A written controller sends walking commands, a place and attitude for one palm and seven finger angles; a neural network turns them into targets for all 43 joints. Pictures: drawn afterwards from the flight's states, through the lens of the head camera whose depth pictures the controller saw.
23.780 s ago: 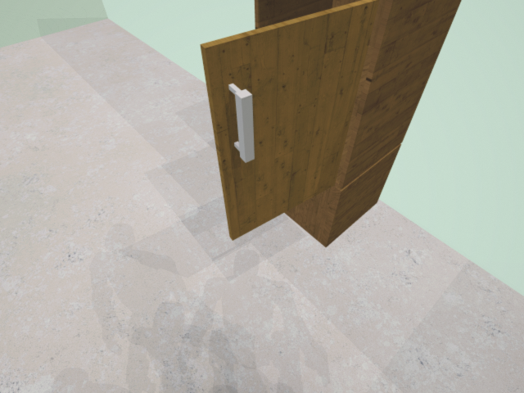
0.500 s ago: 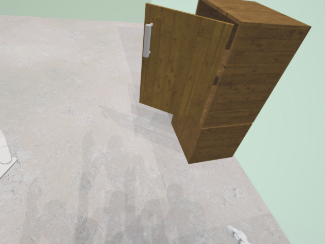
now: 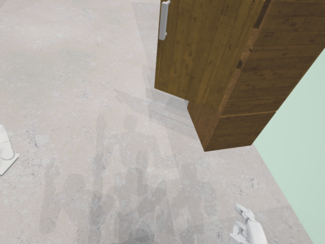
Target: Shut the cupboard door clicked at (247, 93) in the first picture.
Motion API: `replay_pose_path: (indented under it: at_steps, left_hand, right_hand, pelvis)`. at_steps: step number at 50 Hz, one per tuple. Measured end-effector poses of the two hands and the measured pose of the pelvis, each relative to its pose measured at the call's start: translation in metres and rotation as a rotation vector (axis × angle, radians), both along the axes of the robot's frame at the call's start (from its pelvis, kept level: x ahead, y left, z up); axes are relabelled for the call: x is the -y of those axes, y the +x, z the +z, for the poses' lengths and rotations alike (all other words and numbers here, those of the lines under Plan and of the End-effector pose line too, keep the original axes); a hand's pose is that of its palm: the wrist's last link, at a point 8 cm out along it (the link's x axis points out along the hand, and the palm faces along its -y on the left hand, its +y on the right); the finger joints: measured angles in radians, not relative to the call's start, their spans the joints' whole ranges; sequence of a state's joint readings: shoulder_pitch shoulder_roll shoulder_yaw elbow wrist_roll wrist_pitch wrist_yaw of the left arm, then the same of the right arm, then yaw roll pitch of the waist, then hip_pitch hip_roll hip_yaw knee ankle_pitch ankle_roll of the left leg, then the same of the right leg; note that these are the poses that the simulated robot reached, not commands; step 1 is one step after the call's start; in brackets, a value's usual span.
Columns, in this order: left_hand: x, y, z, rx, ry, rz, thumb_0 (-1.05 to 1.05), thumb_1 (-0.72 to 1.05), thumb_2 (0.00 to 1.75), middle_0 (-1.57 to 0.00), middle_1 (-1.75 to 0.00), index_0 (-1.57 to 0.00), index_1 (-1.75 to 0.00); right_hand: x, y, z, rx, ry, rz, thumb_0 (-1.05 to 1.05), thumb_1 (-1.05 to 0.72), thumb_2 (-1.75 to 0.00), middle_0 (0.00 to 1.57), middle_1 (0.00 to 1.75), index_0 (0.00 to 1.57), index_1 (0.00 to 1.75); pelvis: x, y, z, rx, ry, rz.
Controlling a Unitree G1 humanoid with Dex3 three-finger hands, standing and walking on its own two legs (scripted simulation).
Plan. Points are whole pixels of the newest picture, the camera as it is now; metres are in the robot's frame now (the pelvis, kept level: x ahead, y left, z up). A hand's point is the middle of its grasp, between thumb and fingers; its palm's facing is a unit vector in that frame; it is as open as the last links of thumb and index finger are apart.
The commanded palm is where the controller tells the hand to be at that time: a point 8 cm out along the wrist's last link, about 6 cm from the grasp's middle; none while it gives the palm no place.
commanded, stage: stop stepping back and stand still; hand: left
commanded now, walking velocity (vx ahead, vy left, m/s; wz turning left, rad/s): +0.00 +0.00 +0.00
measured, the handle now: (165, 20) +1.01 +0.01 +0.10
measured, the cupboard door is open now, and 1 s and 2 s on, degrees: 54 54 54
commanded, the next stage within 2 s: let the arm hang, fingers relaxed in 0.46 s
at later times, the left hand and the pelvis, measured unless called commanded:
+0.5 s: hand (34, 142) +0.25 +0.24 +0.18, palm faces +0.36 -0.81 -0.46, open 7.4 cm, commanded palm +0.18 +0.30 +0.19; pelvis +0.04 +0.00 +0.01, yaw -1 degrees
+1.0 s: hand out of the picture -0.02 +0.18 -0.17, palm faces +0.03 -0.98 -0.18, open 7.1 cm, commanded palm none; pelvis +0.00 +0.01 +0.01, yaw +2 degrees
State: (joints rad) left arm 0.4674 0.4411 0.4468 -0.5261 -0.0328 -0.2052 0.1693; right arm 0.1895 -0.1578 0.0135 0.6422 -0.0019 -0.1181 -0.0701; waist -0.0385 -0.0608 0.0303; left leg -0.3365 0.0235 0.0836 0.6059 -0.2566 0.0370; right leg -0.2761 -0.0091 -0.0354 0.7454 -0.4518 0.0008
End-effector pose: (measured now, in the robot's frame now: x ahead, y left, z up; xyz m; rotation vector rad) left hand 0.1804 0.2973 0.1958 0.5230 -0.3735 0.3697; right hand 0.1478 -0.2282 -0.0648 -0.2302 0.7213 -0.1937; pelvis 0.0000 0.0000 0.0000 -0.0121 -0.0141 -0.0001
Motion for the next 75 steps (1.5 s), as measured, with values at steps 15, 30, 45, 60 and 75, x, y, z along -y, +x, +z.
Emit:
replay_pose_path:
  at_steps: [15, 30, 45, 60, 75]
  left_hand:
    - [-0.013, 0.021, -0.019, -0.208, -0.014, 0.128, 0.01, 0.89, 0.90, -0.21, -0.31, -0.21, -0.30]
    - [-0.002, 0.028, -0.015, -0.197, 0.052, -0.013, 0.01, 0.89, 0.90, -0.21, -0.31, -0.21, -0.30]
    - [0.065, -0.146, -0.328, -1.545, -0.583, 0.169, 0.00, 0.97, 0.90, -0.20, -0.30, -0.20, -0.30]
    - [0.056, -0.253, -0.318, -1.817, -0.597, 0.342, 0.00, 0.92, 0.90, -0.20, -0.30, -0.20, -0.30]
    - [0.083, -0.197, -0.329, -1.692, -0.615, 0.210, 0.00, 0.91, 0.90, -0.19, -0.30, -0.20, -0.30]
  right_hand:
    - [0.001, 0.025, -0.023, -0.124, 0.053, -0.011, 0.01, -0.90, -0.90, 0.21, 0.30, 0.21, 0.30]
    - [0.011, 0.045, 0.003, 0.015, 0.034, 0.019, 0.01, -0.91, -0.90, 0.20, 0.30, 0.20, 0.30]
    - [0.011, -0.088, -0.050, -0.487, 0.035, 0.022, 0.01, -0.91, -0.90, 0.20, 0.30, 0.20, 0.30]
    - [-0.020, -0.183, -0.070, -0.723, 0.145, -0.098, 0.01, -0.91, -0.90, 0.20, 0.30, 0.20, 0.30]
    - [-0.038, -0.184, -0.072, -0.687, 0.191, -0.126, 0.00, -0.91, -0.90, 0.20, 0.30, 0.20, 0.30]
  pelvis:
    - [-0.002, 0.045, 0.007, -0.041, 0.004, -0.007]
    - [-0.005, 0.034, 0.006, -0.045, -0.010, 0.003]
    - [-0.006, 0.002, 0.006, -0.004, 0.010, 0.022]
    - [-0.012, -0.007, 0.014, 0.017, 0.002, 0.006]
    - [-0.011, -0.006, 0.014, 0.024, 0.009, -0.006]
